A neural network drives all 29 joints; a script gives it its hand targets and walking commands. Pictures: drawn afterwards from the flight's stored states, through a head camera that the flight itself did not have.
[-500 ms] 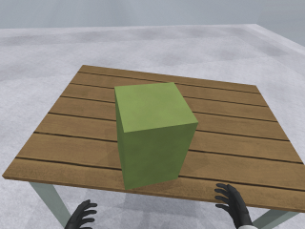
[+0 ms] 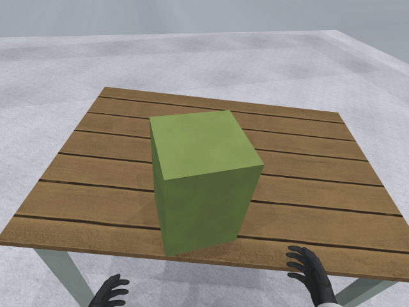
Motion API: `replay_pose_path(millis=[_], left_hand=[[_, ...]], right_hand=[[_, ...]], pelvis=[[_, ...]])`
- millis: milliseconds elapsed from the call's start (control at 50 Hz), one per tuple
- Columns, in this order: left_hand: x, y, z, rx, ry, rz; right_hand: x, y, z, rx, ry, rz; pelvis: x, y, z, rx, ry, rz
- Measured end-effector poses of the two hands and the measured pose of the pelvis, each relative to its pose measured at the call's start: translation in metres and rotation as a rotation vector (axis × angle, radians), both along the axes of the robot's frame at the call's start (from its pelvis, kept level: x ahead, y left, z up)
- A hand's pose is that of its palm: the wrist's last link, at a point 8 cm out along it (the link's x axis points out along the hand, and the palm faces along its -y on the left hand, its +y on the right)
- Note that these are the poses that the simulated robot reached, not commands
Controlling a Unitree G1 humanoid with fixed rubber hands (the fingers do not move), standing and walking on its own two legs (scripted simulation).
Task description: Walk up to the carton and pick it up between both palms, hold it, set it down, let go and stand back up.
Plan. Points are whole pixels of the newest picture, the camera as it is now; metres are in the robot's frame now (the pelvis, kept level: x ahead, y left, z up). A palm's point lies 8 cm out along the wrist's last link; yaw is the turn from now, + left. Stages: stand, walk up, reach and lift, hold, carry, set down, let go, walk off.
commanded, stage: let go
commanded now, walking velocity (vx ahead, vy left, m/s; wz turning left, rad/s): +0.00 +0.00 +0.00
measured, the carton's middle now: (197, 185) +0.38 +0.05 +0.06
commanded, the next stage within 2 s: stand in 0.42 s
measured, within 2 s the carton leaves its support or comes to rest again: neither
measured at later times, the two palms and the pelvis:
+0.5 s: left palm out of the picture +0.15 +0.22 -0.08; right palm (320, 292) +0.21 -0.20 +0.00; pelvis +0.00 +0.00 +0.00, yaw +0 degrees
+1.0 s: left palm out of the picture +0.13 +0.33 -0.12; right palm (313, 286) +0.21 -0.19 +0.00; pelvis +0.01 +0.06 -0.01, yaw +1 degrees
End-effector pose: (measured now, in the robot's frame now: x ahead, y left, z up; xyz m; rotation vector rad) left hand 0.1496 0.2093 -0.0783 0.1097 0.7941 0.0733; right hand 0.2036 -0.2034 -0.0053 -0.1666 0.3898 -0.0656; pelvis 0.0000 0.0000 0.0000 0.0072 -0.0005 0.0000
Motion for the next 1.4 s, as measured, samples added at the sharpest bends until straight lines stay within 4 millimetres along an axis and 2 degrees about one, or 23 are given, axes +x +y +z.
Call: replay_pose_path(millis=[460,560,700,860,1060,1400], left_hand=[[-0.002,0.005,-0.001,0.023,-0.008,0.004],[-0.006,0.035,-0.003,0.066,-0.053,-0.011],[-0.01,0.086,-0.016,0.109,-0.017,-0.046],[-0.013,0.111,-0.032,0.087,0.025,-0.05],[-0.016,0.118,-0.038,0.083,0.046,-0.045],[-0.021,0.116,-0.03,0.115,0.039,-0.036]], right_hand=[[0.001,0.0,0.001,-0.037,0.0,0.033],[0.002,0.0,0.002,-0.105,0.004,0.1],[0.004,0.006,0.005,-0.192,0.038,0.101],[0.006,0.013,0.009,-0.271,0.081,0.083],[0.007,0.015,0.009,-0.292,0.09,0.066],[0.005,0.012,0.007,-0.259,0.062,0.075]], pelvis=[[-0.001,0.001,-0.001,-0.004,-0.006,0.001],[-0.001,0.012,-0.005,-0.024,-0.022,0.013],[0.004,0.035,-0.009,-0.054,-0.022,0.011],[0.009,0.057,-0.012,-0.081,-0.015,0.01],[0.01,0.063,-0.013,-0.087,-0.014,0.011],[0.005,0.057,-0.012,-0.078,-0.022,0.011]])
